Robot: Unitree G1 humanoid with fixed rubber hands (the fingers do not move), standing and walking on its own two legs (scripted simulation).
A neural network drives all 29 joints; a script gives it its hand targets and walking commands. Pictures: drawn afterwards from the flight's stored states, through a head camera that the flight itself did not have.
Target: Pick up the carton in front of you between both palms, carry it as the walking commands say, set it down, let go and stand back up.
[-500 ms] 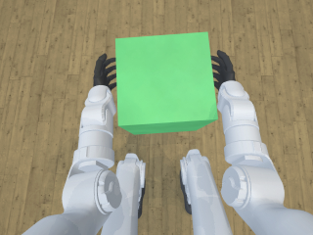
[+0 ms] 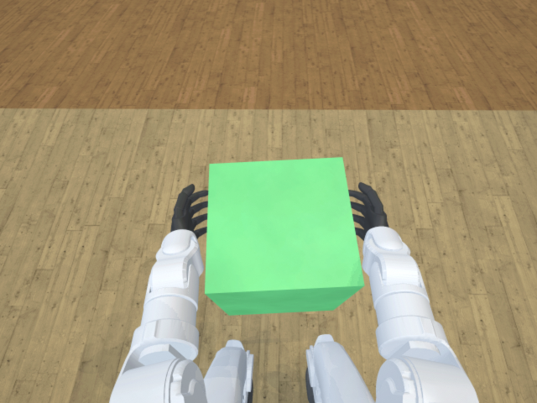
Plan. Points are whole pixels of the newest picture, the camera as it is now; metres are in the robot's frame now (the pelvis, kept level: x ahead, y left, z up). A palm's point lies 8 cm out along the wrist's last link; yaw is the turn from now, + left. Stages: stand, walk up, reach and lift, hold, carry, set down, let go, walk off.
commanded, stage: reach and lift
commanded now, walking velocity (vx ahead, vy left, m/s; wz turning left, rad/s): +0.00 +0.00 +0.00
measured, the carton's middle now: (278, 245) +0.37 -0.01 -0.10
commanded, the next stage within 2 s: hold in 1.52 s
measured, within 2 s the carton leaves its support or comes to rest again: neither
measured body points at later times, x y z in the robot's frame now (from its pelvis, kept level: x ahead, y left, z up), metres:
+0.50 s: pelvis +0.04 +0.00 +0.10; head +0.02 +0.00 +0.55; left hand +0.35 +0.15 +0.11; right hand +0.34 -0.15 +0.11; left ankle +0.04 +0.12 -0.63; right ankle +0.06 -0.12 -0.63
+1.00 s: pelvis +0.02 +0.00 +0.11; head +0.00 +0.00 +0.56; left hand +0.34 +0.15 +0.13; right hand +0.34 -0.15 +0.13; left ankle +0.04 +0.12 -0.63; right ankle +0.06 -0.12 -0.63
